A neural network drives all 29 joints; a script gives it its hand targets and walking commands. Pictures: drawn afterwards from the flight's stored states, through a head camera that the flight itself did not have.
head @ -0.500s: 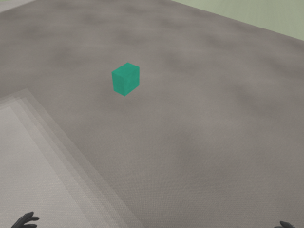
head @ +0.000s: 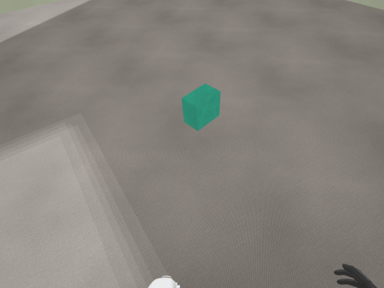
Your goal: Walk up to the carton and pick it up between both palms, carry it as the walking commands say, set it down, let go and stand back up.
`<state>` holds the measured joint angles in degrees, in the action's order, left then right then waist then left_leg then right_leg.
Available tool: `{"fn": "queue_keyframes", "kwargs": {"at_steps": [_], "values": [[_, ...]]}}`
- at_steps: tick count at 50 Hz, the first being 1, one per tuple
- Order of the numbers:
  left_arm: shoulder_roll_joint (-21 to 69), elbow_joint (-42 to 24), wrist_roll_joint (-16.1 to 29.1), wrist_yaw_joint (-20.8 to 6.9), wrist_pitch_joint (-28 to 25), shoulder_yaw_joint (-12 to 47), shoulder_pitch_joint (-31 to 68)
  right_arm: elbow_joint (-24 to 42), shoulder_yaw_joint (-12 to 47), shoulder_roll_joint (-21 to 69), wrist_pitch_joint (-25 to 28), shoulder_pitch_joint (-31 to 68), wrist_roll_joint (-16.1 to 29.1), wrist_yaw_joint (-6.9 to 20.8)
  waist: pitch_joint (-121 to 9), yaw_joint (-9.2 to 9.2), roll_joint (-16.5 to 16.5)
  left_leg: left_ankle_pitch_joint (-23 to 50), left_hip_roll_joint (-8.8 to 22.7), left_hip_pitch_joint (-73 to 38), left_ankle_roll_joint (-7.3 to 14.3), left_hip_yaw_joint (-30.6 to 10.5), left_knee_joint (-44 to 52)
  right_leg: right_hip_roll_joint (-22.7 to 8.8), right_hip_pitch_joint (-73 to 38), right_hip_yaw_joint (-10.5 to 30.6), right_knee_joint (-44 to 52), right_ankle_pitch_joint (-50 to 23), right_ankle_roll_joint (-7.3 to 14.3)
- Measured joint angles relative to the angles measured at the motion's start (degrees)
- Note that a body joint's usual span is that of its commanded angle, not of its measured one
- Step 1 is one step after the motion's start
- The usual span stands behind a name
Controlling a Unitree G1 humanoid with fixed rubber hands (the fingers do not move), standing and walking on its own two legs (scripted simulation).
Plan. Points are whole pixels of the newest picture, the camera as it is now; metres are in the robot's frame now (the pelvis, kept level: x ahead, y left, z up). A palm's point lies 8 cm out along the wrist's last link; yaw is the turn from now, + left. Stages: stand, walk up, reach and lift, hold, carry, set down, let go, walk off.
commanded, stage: walk up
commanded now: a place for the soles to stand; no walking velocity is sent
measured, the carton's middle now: (201, 107) +1.45 +0.00 -0.66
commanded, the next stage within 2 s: none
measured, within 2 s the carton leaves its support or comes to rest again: neither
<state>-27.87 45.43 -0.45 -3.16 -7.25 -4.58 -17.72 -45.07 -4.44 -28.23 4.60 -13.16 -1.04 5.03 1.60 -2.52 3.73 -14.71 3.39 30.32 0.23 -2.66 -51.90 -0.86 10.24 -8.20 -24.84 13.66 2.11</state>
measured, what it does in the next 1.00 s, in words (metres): walks ahead: left foot, then right foot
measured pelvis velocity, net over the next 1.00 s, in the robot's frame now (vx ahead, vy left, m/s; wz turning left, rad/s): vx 0.48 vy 0.01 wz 0.01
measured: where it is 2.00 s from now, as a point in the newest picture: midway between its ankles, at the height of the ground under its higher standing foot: (202, 176)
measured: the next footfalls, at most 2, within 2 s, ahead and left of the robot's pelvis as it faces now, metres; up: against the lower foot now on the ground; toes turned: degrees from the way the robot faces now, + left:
left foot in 0.20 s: +0.27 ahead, +0.13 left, +0.00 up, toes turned +4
right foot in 0.62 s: +0.47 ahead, -0.13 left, +0.00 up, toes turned -4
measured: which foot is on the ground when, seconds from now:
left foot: up 0.00-0.18, down 0.20-0.62, up 0.64-0.98, down 1.00-1.00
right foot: down 0.00-0.20, up 0.22-0.60, down 0.62-1.00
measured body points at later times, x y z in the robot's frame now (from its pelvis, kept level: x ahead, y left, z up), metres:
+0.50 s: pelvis +0.24 +0.02 +0.00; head +0.26 +0.03 +0.45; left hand +0.37 +0.36 -0.09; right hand +0.31 -0.33 -0.07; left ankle +0.23 +0.13 -0.74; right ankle +0.38 -0.14 -0.71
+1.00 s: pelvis +0.48 +0.01 -0.01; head +0.49 +0.02 +0.44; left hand +0.51 +0.36 -0.10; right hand +0.63 -0.32 -0.08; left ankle +0.59 +0.13 -0.74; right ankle +0.43 -0.12 -0.74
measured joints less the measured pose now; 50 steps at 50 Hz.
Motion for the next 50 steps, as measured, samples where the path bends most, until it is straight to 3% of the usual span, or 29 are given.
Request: {"fn": "queue_keyframes", "kwargs": {"at_steps": [4,8,9,11,13,15,23,27,30,32,34,37,44,50], "values": [[-1.1,0.0,0.0,-0.1,0.3,-0.1,-3.6,1.3,-0.3,0.6,-0.7,4.2,0.1,1.2,1.1,-1.47,-0.9,6.3,0.9,0.6,0.5,2.9,13.3,-0.3,-5.1,-1.1,2.7,2.2,-1.3],[-1.8,-0.2,0.0,-0.1,1.1,0.2,-5.6,2.5,-0.2,1.5,-0.8,7.7,0.3,1.4,1.1,-2.6,-2.4,7.9,-0.7,-3.2,2.1,5.4,20.7,-1.4,-8.5,-1.3,1.3,6.8,-2.8],[-1.9,-0.4,0.1,0.1,1.3,0.4,-6.1,3.0,-0.2,1.4,-0.6,8.2,0.1,1.1,0.9,-2.77,-2.8,6.6,-1.4,-5.2,2.9,5.9,22.4,-2.0,-8.3,-1.0,-1.2,8.9,-2.9],[-1.3,-0.8,0.4,0.4,1.9,1.0,-5.8,4.1,-0.5,0.8,0.3,8.6,-0.6,0.1,1.3,-2.37,-3.2,8.6,-2.5,-5.6,3.7,5.8,20.6,-3.1,-3.2,1.1,-15.4,12.6,-1.4],[-0.5,-1.2,0.4,0.9,2.2,1.6,-4.2,4.4,-0.5,1.1,0.8,7.5,0.6,-0.8,1.8,-1.8,-4.2,5.8,-3.2,-6.1,3.3,6.2,17.5,-2.2,4.0,6.1,-30.7,11.1,-0.4],[-0.2,-1.3,0.4,0.9,2.1,1.9,-3.2,3.9,-0.2,1.8,0.9,5.4,1.3,-1.3,1.6,-1.02,-5.6,3.8,-3.7,-8.8,2.9,6.7,18.8,-2.5,9.7,8.3,-36.6,8.2,-0.3],[0.2,0.0,-0.7,-1.6,3.1,0.5,1.2,1.7,-0.4,0.5,1.6,-3.6,1.0,-1.4,0.9,4.25,-6.6,0.4,-4.0,-18.9,2.5,8.1,25.3,-6.7,20.6,7.5,-20.0,-0.7,-2.2],[0.1,0.5,-0.5,-2.6,3.1,-0.2,5.0,0.3,-0.6,-0.9,1.3,-6.9,1.1,-1.2,0.8,6.27,-5.7,-3.1,-3.4,-23.0,1.2,8.0,25.7,-5.6,19.3,6.5,-11.5,-5.5,-1.5],[-0.2,0.1,-0.5,-2.6,2.6,-0.3,7.6,-0.4,-0.5,-1.5,1.0,-8.7,1.1,-1.5,0.3,6.94,-4.7,-7.4,-2.3,-24.7,-0.3,7.5,22.9,-3.4,15.0,5.3,-6.9,-4.5,-0.4],[-0.5,-1.0,-0.5,-1.7,1.7,-0.6,9.1,-0.6,-0.2,-1.3,0.8,-9.0,0.9,-1.9,0.9,6.52,-3.8,-10.1,-0.9,-21.3,0.5,6.4,12.1,-1.9,13.8,5.1,-7.4,-6.6,-0.1],[0.0,-2.0,0.1,-0.8,1.3,-0.4,9.3,-1.2,0.5,-0.6,0.4,-7.8,1.1,-2.4,1.7,5.65,-3.0,-9.6,-1.5,-15.0,1.4,3.4,-2.3,-1.3,13.2,4.7,-10.0,-4.2,-0.2],[0.9,-2.3,0.7,-0.1,1.5,0.1,7.3,-1.5,1.0,-0.1,0.4,-6.1,0.9,-2.4,1.8,4.14,-1.5,-6.1,-0.7,-7.7,1.4,2.4,-8.7,-0.7,9.5,4.1,-7.7,-2.2,0.0],[0.1,-1.8,0.2,-0.3,1.5,0.2,-0.4,-1.1,0.4,1.1,-0.4,-2.4,-0.3,-0.6,1.5,0.78,-1.5,0.2,2.3,-1.4,-0.1,4.4,8.1,-0.2,1.8,3.0,-2.4,0.4,-0.2],[-1.2,-1.5,0.1,-0.5,2.2,0.8,-4.8,-0.1,-0.1,1.1,0.2,1.1,-0.2,-0.1,0.4,-1.13,-3.3,3.9,0.0,-6.8,1.0,6.1,21.0,-1.3,-1.7,3.3,-6.0,7.4,-2.0]]}}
